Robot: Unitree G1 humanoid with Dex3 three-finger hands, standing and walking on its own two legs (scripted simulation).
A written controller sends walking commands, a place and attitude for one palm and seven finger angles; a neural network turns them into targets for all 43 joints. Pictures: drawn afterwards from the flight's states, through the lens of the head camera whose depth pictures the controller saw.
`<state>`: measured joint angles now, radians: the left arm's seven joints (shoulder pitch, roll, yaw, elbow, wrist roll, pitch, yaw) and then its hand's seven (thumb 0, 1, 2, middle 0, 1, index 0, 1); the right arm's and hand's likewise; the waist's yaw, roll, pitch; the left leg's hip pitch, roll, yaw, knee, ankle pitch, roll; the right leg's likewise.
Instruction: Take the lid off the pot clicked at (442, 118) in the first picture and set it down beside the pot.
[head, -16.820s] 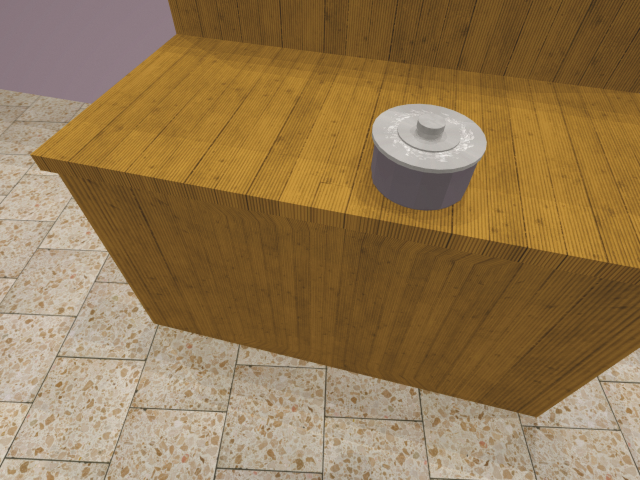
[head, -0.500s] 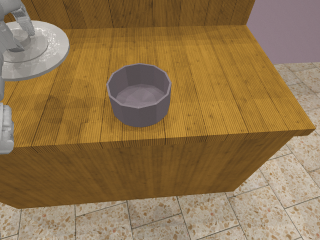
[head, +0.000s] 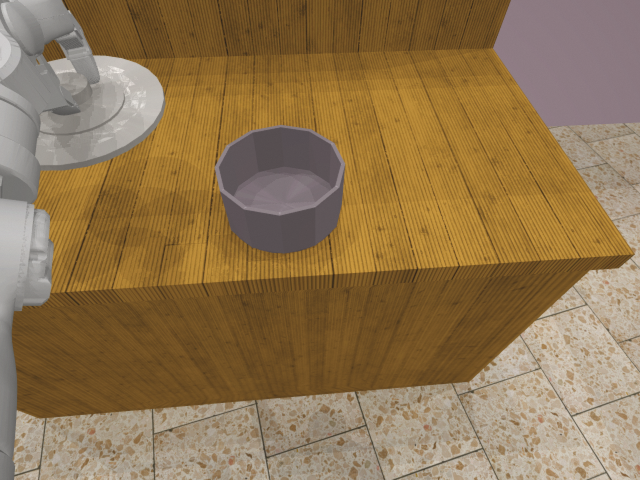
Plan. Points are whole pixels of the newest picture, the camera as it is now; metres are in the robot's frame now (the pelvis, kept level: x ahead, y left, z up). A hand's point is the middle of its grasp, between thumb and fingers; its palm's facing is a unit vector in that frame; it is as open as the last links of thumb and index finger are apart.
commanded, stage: lower the lid onto the table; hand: left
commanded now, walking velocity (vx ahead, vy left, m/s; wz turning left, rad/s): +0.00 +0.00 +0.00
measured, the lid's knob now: (67, 89) +0.52 +0.27 +0.21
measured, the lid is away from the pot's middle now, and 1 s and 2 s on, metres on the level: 0.23 0.24 0.23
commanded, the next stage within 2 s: none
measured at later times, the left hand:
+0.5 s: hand (71, 120) +0.48 +0.26 +0.20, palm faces -0.37 -0.13 -0.92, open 7.9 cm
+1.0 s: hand (73, 147) +0.48 +0.27 +0.16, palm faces -0.42 -0.11 -0.90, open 7.9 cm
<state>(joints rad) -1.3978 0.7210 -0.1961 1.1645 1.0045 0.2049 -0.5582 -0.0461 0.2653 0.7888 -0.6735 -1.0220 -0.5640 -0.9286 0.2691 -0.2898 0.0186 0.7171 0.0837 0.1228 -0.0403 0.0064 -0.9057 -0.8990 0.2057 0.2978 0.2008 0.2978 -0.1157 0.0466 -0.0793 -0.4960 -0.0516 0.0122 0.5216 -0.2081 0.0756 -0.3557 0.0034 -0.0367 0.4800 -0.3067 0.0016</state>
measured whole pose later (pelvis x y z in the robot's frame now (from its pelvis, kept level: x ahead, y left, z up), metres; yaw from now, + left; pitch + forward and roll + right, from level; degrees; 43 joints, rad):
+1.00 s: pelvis +0.00 +0.00 +0.00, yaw -1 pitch +11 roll -2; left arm -1.23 0.73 -0.17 1.13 0.98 0.09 -0.52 -0.05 0.27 0.79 -0.67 -1.02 -0.56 -0.93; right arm 0.28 -0.29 0.01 0.70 0.09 0.16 -0.06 0.01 -0.91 -0.90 0.21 0.30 0.20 0.30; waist -0.12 0.03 -0.07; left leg -0.53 -0.04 0.01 0.58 -0.24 0.08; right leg -0.38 0.02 -0.03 0.51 -0.32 0.00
